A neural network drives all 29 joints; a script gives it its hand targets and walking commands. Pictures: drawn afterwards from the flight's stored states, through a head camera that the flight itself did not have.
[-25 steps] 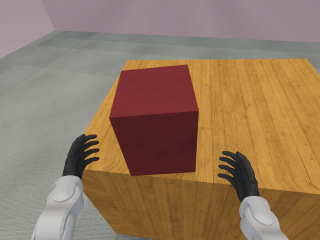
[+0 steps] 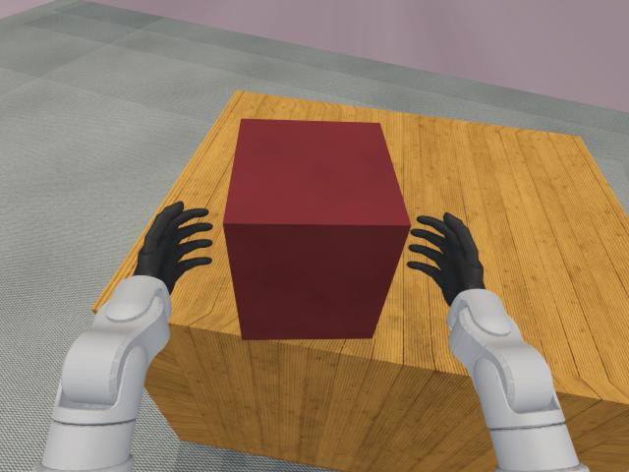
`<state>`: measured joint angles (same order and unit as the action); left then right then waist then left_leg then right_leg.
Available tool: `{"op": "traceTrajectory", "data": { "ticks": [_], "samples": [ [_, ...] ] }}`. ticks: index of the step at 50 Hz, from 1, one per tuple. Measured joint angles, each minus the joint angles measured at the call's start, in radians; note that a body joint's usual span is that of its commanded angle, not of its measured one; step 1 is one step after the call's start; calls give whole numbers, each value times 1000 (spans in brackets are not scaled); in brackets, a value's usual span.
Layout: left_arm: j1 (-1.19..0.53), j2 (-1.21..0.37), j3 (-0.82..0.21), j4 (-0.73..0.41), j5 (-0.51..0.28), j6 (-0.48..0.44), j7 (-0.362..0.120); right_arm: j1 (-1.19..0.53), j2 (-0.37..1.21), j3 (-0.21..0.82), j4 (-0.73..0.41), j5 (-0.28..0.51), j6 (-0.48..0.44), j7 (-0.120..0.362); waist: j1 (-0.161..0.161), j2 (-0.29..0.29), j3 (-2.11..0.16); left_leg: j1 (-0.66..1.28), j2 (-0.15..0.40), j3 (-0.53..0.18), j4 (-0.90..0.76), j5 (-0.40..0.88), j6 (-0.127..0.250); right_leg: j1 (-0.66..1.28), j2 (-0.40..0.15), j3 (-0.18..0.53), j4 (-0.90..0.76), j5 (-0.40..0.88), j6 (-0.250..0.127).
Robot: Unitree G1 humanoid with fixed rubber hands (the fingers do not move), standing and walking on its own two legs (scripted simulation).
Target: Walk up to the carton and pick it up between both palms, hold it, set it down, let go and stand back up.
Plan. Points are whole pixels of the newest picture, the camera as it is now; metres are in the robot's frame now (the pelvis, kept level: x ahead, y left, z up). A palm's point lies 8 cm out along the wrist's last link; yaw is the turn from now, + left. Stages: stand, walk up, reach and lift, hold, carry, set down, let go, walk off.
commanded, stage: reach and lift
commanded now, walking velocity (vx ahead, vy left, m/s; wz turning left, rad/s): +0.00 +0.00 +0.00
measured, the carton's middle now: (309, 233) +0.43 +0.04 +0.06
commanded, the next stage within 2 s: none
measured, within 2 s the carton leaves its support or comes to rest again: neither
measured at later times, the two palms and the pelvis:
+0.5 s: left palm (166, 208) +0.36 +0.21 +0.16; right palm (473, 211) +0.38 -0.16 +0.17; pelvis +0.02 +0.03 +0.00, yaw +1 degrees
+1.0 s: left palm (183, 179) +0.41 +0.20 +0.16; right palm (463, 200) +0.42 -0.16 +0.15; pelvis +0.02 +0.02 +0.00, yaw +1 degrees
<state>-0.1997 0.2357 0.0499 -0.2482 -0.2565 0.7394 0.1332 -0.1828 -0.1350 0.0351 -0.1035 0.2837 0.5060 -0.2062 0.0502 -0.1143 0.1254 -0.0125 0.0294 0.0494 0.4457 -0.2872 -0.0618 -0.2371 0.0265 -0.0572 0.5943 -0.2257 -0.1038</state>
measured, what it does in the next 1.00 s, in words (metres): stands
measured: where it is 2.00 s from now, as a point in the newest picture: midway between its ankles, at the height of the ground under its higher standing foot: outside the picture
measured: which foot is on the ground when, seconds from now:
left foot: down 0.00-1.00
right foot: down 0.00-1.00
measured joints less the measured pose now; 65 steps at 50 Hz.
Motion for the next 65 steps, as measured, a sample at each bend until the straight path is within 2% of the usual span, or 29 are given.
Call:
{"op": "traceTrajectory", "data": {
  "ticks": [4, 9, 14, 18, 21, 27, 31, 34, 38, 44, 49, 56, 60, 65],
  "samples": [
    [-80, 15, 11, 14, 0, 78, 4, -42, -14, 0, 51, 0, 9, -24, 0, 49, 0, -3, -6, 0, 0, -4, -3, 3, -6, 2, -11, 4, 10],
    [-160, 24, 15, 59, 0, 120, 5, -106, -56, 0, 52, 0, 12, -37, -16, 82, 0, -11, -8, 0, 0, -14, -3, 1, -8, 3, -23, 4, 16],
    [-193, 24, 15, 71, 0, 132, 4, -187, -106, 0, 31, 4, 13, -37, -55, 68, 0, -23, -8, 0, 0, -21, -2, -9, -8, 4, -27, 0, 22],
    [-200, 23, 15, 60, 0, 156, 3, -240, -153, 0, 56, 61, 13, -37, -80, 47, 0, -24, -8, 0, -4, -24, -2, -9, -8, 4, -32, -1, 25],
    [-205, 22, 18, 48, 3, 174, 3, -267, -183, 0, 97, 109, 14, -37, -83, 38, 0, -26, -8, 0, -4, -25, -1, -9, -8, 4, -35, -1, 26],
    [-229, 23, 61, 38, 20, 191, 14, -325, -186, 0, 181, 146, 21, -28, -83, 35, 0, -26, -8, 0, -4, -25, 2, -9, -8, 4, -35, 0, 27],
    [-304, 28, 63, 75, 20, 192, 30, -386, -186, 0, 222, 147, 22, -14, -83, 36, -1, -32, -8, 0, -4, -21, 2, -15, -8, 4, -35, 3, 27],
    [-392, 28, 63, 154, 20, 187, 31, -448, -186, 0, 258, 147, 22, -5, -83, 36, -3, -43, -8, 0, -4, -16, 2, -26, -8, 4, -35, 7, 27],
    [-510, 28, 63, 312, 22, 171, 31, -548, -186, 0, 361, 146, 22, 2, -83, 37, -4, -60, -8, 0, -4, -9, 2, -44, -8, 4, -35, 13, 27],
    [-539, 28, 63, 443, 51, 123, 31, -602, -183, 0, 481, 146, 12, 2, -83, 53, -4, -74, -8, 0, -4, -7, 2, -58, -8, 4, -35, 15, 26],
    [-504, 27, 63, 477, 52, 52, 31, -539, -166, 0, 490, 146, -20, 1, -83, 55, -4, -81, -8, 0, -4, -7, 2, -65, -8, 4, -36, 15, 26],
    [-477, 23, 63, 484, 52, -28, 30, -463, -122, 0, 443, 146, -60, -6, -83, 53, -17, -94, -8, 0, -4, -5, 2, -75, -8, 4, -41, 23, 26],
    [-483, 22, 63, 556, 52, -88, 30, -486, -101, 0, 461, 132, -84, -6, -83, 52, -36, -107, -8, 0, -4, -1, 2, -87, -8, 4, -43, 27, 26],
    [-498, 7, 63, 749, 52, -181, 30, -562, -82, 0, 613, 81, -135, 2, -83, 52, -36, -108, -8, 0, -4, 3, 2, -88, -8, 4, -43, 29, 25]
  ]
}}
